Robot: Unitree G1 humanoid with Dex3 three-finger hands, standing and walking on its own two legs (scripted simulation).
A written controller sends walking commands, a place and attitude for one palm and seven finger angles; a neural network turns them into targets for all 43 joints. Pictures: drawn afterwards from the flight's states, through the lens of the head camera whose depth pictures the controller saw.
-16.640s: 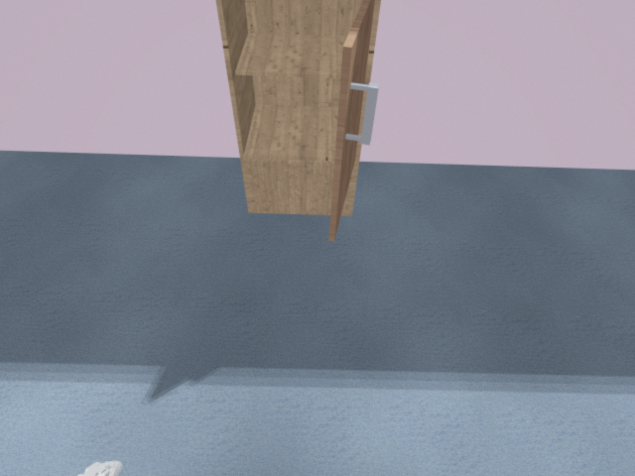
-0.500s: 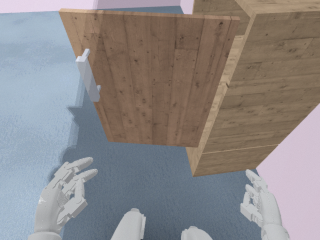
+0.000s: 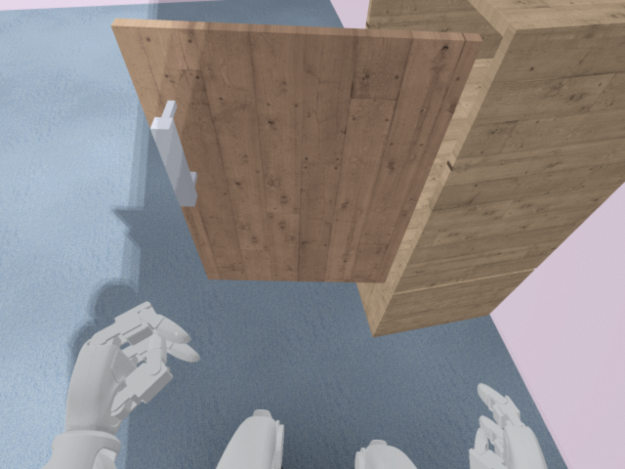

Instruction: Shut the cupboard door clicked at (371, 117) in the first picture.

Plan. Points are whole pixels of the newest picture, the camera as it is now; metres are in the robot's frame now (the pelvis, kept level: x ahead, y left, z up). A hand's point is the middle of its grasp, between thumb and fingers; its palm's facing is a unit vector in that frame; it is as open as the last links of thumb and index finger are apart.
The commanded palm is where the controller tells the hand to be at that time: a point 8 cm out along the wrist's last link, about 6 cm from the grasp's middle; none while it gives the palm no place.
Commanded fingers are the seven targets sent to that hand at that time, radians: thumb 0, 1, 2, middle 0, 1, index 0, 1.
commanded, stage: raise the hand and make a fist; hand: left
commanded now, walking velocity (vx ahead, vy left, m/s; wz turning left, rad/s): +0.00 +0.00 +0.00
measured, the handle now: (179, 156) +0.51 +0.23 +0.08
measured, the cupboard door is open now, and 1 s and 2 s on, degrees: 78 78 78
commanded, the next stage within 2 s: bring the fist close to the handle in 0.92 s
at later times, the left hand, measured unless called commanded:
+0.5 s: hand (148, 357) +0.22 +0.19 +0.08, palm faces +0.07 -1.00 -0.04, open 3.1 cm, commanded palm +0.20 +0.24 +0.08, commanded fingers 0.00 0.90 0.90 -1.30 -1.50 -1.30 -1.50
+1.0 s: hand (173, 349) +0.23 +0.17 +0.08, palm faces +0.06 -1.00 -0.05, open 3.1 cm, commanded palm +0.21 +0.22 +0.08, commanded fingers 0.00 0.90 0.90 -1.30 -1.50 -1.30 -1.50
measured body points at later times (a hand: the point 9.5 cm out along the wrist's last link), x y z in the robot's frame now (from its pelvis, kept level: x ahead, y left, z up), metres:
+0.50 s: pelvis +0.01 -0.01 +0.01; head +0.05 +0.01 +0.46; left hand +0.21 +0.24 +0.08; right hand +0.19 -0.22 -0.05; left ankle +0.07 +0.10 -0.64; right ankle +0.00 -0.13 -0.64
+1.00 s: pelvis +0.01 -0.02 +0.02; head +0.06 -0.03 +0.46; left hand +0.22 +0.22 +0.09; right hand +0.19 -0.26 -0.06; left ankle +0.07 +0.10 -0.64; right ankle +0.00 -0.13 -0.64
